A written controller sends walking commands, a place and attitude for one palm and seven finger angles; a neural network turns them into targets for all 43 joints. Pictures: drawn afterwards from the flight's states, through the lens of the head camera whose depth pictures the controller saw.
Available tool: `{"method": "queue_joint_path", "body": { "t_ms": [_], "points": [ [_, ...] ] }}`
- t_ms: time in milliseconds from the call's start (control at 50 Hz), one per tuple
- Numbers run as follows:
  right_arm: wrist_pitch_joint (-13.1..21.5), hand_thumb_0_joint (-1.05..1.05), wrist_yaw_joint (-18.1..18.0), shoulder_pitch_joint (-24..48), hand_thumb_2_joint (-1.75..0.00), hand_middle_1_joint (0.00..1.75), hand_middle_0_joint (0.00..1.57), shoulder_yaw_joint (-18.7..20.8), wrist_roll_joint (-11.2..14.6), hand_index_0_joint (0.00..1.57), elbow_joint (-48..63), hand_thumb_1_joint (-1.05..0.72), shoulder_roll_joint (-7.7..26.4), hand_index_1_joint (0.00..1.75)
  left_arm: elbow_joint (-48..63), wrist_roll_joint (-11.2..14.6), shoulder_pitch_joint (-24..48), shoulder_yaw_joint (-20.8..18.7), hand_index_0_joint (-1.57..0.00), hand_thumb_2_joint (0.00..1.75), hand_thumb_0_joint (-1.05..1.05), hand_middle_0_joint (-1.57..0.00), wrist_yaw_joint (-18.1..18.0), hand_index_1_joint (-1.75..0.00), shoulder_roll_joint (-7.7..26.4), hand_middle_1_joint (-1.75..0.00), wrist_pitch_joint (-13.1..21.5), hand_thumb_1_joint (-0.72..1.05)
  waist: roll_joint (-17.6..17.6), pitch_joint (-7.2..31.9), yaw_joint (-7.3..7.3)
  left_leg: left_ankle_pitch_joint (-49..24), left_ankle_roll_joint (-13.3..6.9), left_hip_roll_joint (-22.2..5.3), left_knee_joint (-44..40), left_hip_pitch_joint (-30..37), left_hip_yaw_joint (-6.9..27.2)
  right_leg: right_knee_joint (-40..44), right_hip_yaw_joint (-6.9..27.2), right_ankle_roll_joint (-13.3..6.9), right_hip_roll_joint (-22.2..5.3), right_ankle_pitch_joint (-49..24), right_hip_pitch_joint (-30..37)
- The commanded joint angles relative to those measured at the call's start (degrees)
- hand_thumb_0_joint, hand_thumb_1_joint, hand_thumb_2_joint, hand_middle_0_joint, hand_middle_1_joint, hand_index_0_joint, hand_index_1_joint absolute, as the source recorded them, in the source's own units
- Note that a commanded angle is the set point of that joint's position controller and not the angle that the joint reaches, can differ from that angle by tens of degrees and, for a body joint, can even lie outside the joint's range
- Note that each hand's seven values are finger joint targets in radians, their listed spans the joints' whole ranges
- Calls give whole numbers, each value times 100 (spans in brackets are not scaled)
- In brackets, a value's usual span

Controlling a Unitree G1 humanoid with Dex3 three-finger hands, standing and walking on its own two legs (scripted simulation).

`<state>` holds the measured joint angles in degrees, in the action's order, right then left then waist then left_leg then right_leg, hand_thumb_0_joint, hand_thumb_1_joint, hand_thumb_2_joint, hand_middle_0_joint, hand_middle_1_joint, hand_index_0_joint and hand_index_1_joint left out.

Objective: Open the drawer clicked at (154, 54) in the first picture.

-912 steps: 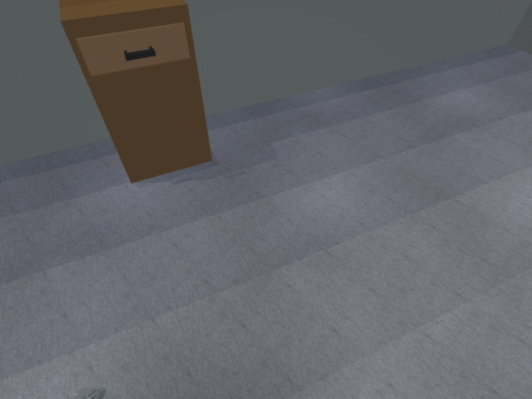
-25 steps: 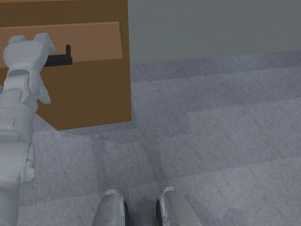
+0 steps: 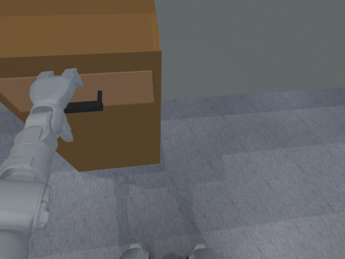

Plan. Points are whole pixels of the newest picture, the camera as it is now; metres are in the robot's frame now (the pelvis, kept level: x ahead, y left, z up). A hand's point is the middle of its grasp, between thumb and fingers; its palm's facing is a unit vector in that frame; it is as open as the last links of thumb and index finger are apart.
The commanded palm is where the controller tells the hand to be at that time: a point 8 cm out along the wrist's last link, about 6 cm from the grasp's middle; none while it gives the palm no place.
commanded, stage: re-aim the fingers above the handle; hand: left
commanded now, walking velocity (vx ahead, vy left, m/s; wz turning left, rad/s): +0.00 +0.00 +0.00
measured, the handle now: (81, 101) +0.54 +0.23 -0.04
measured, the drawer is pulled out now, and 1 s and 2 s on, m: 0.00 0.00 0.00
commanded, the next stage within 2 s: none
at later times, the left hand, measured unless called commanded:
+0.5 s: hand (67, 106) +0.48 +0.24 +0.01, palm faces -0.09 -0.06 -0.99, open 13.9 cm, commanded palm +0.47 +0.23 +0.07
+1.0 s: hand (64, 106) +0.48 +0.25 +0.01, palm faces -0.10 -0.05 -0.99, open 13.9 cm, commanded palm +0.48 +0.23 +0.06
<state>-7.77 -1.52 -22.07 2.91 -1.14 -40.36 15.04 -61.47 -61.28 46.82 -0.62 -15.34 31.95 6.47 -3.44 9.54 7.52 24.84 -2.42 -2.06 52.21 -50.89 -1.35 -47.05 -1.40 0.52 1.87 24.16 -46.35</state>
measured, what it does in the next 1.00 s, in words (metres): stands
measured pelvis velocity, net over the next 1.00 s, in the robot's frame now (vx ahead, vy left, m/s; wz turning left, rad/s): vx -0.01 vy -0.01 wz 0.00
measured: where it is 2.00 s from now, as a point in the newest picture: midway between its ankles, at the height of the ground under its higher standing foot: outside the picture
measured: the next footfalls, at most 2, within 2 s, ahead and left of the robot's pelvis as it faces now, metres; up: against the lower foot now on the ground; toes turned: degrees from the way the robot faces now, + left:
none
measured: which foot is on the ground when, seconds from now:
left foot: down 0.00-1.00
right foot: down 0.00-1.00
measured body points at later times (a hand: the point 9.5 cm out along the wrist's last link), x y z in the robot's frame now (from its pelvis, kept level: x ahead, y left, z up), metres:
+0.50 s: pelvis +0.00 -0.01 +0.00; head +0.11 +0.00 +0.43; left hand +0.48 +0.24 +0.07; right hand +0.00 -0.28 -0.12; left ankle -0.01 +0.09 -0.69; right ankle -0.03 -0.13 -0.69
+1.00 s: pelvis -0.01 -0.01 +0.00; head +0.11 +0.00 +0.43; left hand +0.48 +0.25 +0.06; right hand -0.03 -0.28 -0.12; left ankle -0.01 +0.09 -0.69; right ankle -0.03 -0.13 -0.69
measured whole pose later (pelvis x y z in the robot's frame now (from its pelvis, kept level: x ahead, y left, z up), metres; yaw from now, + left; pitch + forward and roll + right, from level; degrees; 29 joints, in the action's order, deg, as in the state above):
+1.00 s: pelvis -0.01 -0.01 +0.00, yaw +0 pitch +24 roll -3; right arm -7.3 -2.0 -21.9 2.2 -0.9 -41.1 15.0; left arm -65.8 -62.4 49.7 -2.0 -16.6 33.6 4.4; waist -3.6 9.2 8.9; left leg 24.1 -1.9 -2.4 53.3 -53.0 -1.3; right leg -49.1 -1.3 0.0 2.2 23.9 -49.0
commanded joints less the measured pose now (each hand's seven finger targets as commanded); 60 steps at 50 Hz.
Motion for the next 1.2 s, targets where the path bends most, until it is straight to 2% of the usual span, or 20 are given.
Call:
{"method": "queue_joint_path", "body": {
  "t_ms": [0,100,140,220,260,320,380,460,540,600,680,780,860,920,960,1000,1040,1080,1160,1180],
  "points": [
    [12,0,-41,-972,-90,30,20,379,-59,20,191,-90,964,30,1426,-60,2307,-512,-30,30,0,-30,-464,-120,1524,-120,115,-50,-542,2702,13,-3789,22,123,-174,2560,219,178,-130,-225,290,-2643,584],
    [10,0,20,-933,-90,30,20,436,-96,20,123,-90,950,30,1647,-93,2321,-525,-30,30,0,-30,-675,-120,1393,-120,-25,-50,-669,2998,19,-4355,69,65,-88,2996,291,147,-156,-197,301,-2740,470],
    [-11,0,40,-924,-90,30,20,418,-103,20,103,-90,944,30,1487,-49,2288,-400,-30,30,0,-30,-671,-120,1219,-120,-172,-50,-554,2828,52,-4307,58,83,-127,2929,282,188,-173,-209,306,-2770,549],
    [-44,0,15,-860,-90,30,20,391,-38,20,127,-90,946,30,1116,-65,2261,-178,-30,30,0,-30,-561,-120,1063,-120,-375,-50,-335,2463,110,-3550,25,139,-286,2635,223,337,-161,-212,302,-2480,642],
    [-43,0,-24,-871,-90,30,20,387,-27,20,138,-90,946,30,1257,-82,2471,-261,-30,30,0,-30,-486,-120,1233,-120,-297,-50,-365,2631,136,-3582,7,132,-292,2746,219,353,-112,-191,288,-2562,675],
    [-17,0,-56,-857,-90,30,20,375,-18,20,146,-90,912,30,1061,-34,2411,-80,-30,30,0,-30,-375,-120,1008,-120,-212,-50,-290,2329,189,-3127,-10,169,-323,2535,190,413,-106,-211,285,-2342,648],
    [-16,0,-99,-826,-90,30,20,309,-12,20,161,-90,960,30,798,-53,2341,-322,-30,30,0,-30,-358,-120,1420,-120,-144,-50,-161,2121,133,-2786,-39,209,-327,2085,163,348,-65,-215,260,-2251,686],
    [-5,0,-92,-820,-90,30,20,302,-15,20,236,-90,965,30,857,-156,2327,-561,-30,30,0,-30,-461,-120,1738,-120,-72,-50,-387,2437,7,-2869,-17,214,-260,2078,147,221,-60,-222,264,-2248,672],
    [34,0,-90,-882,-90,30,20,314,-15,20,218,-90,963,30,707,-94,2497,-321,-30,30,0,-30,-456,-120,1466,-120,-160,-50,-207,2334,172,-2695,-38,203,-226,1940,135,247,-61,-206,269,-2208,642],
    [53,0,-128,-931,-90,30,20,330,-2,20,207,-90,992,30,952,-136,2667,-465,-30,30,0,-30,-446,-120,1762,-120,-94,-50,-298,2664,151,-2710,-45,202,-190,2023,136,236,-12,-179,268,-2278,705],
    [110,0,-128,-969,-90,30,20,357,-21,20,106,-90,973,30,1072,-80,2711,-343,-30,30,0,-30,-433,-120,1527,-120,-14,-50,-591,2683,159,-2838,-19,181,-168,2288,179,237,-49,-214,290,-2169,496],
    [107,0,-126,-953,-90,30,20,324,-16,20,60,-90,1005,30,782,-114,2700,-347,-30,30,0,-30,-498,-120,1581,-120,-131,-50,-464,2392,181,-2577,-18,195,-234,2090,194,279,-79,-219,291,-1927,390],
    [100,0,-113,-968,-90,30,20,297,1,20,101,-90,998,30,686,-112,2619,-402,-30,30,0,-30,-481,-120,1675,-120,-201,-50,-398,2558,160,-2664,-34,205,-236,2043,152,283,-53,-194,287,-2118,580],
    [88,0,-125,-948,-90,30,20,262,17,20,123,-90,1026,30,477,-97,2478,-414,-30,30,0,-30,-376,-120,1770,-120,-260,-50,-179,2230,140,-2381,-57,222,-278,1733,121,318,-41,-198,281,-2022,674],
    [99,0,-154,-983,-90,30,20,265,22,20,146,-90,1033,30,747,-131,2717,-520,-30,30,0,-30,-330,-120,1975,-120,-147,-50,-287,2550,145,-2522,-57,204,-253,1868,143,271,-17,-180,265,-2132,700],
    [130,0,-151,-976,-90,30,20,305,9,20,157,-90,978,30,831,-116,2669,-294,-30,30,0,-30,-297,-120,1596,-120,-58,-50,-453,2508,210,-2666,-47,180,-207,2113,146,295,-43,-193,289,-2105,479],
    [81,0,-180,-930,-90,30,20,251,-12,20,127,-90,1076,30,755,-61,2481,-816,-30,30,0,-30,-261,-120,2305,-120,14,-50,-219,2485,61,-2623,-62,192,-178,1863,159,200,-20,-194,273,-2133,658],
    [98,0,-178,-929,-90,30,20,258,2,20,161,-90,1022,30,676,-116,2500,-486,-30,30,0,-30,-272,-120,1923,-120,37,-50,-422,2295,138,-2533,-44,214,-171,1807,153,202,-49,-203,273,-2017,444],
    [122,0,-169,-1022,-90,30,20,320,-12,20,160,-90,1023,30,978,-132,2670,-540,-30,30,0,-30,-343,-120,1916,-120,137,-50,-494,2797,156,-2940,-11,160,-72,2264,244,124,-86,-195,299,-2084,287],
    [144,0,-150,-1027,-90,30,20,360,-34,20,130,-90,982,30,1029,-91,2719,-244,-30,30,0,-30,-337,-120,1478,-120,129,-50,-616,2773,245,-3051,4,142,-41,2443,256,140,-109,-207,313,-2086,147]
  ]
}}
